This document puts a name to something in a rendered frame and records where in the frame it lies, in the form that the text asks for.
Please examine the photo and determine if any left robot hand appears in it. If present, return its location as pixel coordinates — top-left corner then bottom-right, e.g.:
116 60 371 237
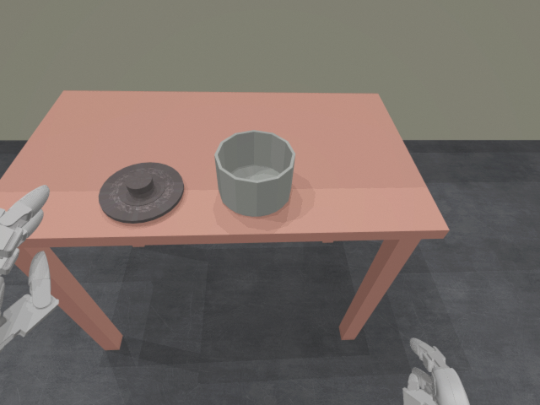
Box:
0 185 59 353

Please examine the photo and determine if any right robot hand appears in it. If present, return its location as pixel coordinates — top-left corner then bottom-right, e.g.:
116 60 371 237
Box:
402 337 470 405

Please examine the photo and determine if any knob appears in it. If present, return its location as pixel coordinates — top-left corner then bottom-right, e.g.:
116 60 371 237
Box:
125 171 154 195

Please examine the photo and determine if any pot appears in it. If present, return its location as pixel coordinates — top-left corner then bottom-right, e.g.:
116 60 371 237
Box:
214 130 295 217

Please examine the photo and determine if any lid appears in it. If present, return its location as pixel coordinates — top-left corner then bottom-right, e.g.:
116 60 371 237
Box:
99 162 184 224

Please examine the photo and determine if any table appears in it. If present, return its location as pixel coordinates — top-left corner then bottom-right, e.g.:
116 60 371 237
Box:
0 90 449 350

